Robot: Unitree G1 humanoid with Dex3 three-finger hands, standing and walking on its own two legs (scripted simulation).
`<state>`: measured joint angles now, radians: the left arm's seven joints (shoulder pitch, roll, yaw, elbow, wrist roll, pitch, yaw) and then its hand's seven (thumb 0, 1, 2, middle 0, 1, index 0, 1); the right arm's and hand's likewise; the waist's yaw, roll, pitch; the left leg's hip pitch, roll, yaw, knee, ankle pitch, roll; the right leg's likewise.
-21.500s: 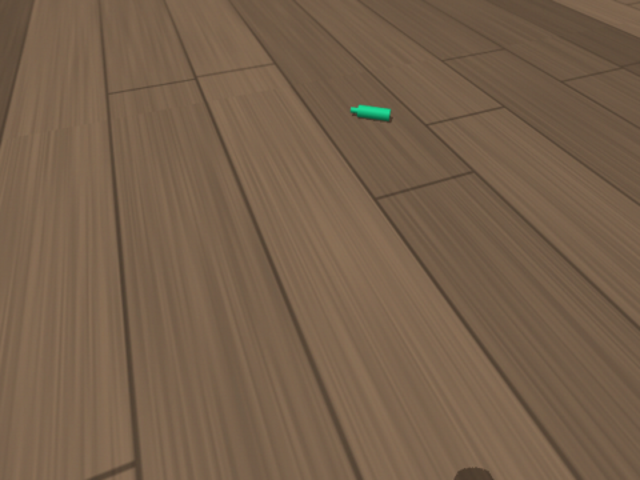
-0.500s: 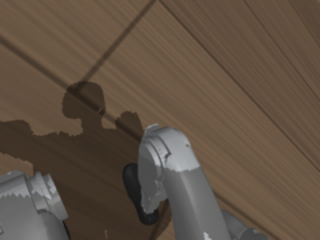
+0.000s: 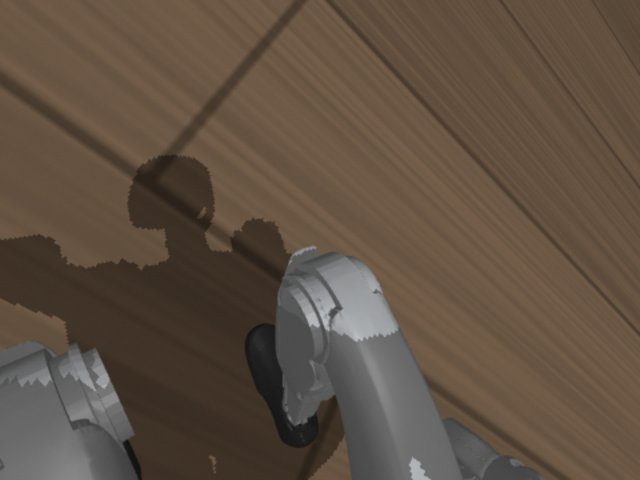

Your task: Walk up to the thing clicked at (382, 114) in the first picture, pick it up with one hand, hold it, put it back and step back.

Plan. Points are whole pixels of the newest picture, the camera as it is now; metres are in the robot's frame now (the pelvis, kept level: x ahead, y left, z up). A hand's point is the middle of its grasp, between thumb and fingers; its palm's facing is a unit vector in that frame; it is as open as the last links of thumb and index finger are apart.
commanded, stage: close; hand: left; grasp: from above
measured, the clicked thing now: out of the picture +0.45 +0.36 -0.26
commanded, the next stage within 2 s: settle in 0.40 s
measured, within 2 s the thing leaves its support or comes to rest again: leaves its support in 0.88 s
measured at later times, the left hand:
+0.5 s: hand out of the picture +0.44 +0.33 -0.25, palm faces -0.44 -0.15 -0.88, open 9.5 cm
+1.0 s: hand out of the picture +0.44 +0.35 -0.22, palm faces -0.40 -0.11 -0.91, open 9.5 cm
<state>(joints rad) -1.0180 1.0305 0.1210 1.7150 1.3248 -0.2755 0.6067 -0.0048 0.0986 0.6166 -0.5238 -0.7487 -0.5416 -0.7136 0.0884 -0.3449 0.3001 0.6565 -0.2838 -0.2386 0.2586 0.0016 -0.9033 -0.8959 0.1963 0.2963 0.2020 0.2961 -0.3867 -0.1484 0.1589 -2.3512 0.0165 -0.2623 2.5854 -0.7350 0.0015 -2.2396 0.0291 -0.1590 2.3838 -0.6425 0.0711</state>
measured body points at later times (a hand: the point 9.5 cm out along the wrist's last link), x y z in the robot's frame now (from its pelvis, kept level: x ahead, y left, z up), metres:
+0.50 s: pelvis +0.00 +0.00 +0.00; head +0.26 +0.14 +0.33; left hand +0.45 +0.34 -0.20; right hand +0.07 -0.25 -0.05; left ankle +0.06 +0.12 -0.26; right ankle +0.12 -0.13 -0.26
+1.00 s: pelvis +0.01 +0.00 +0.01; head +0.26 +0.13 +0.35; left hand +0.45 +0.35 -0.16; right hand +0.08 -0.26 -0.06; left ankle +0.06 +0.12 -0.26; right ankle +0.12 -0.13 -0.26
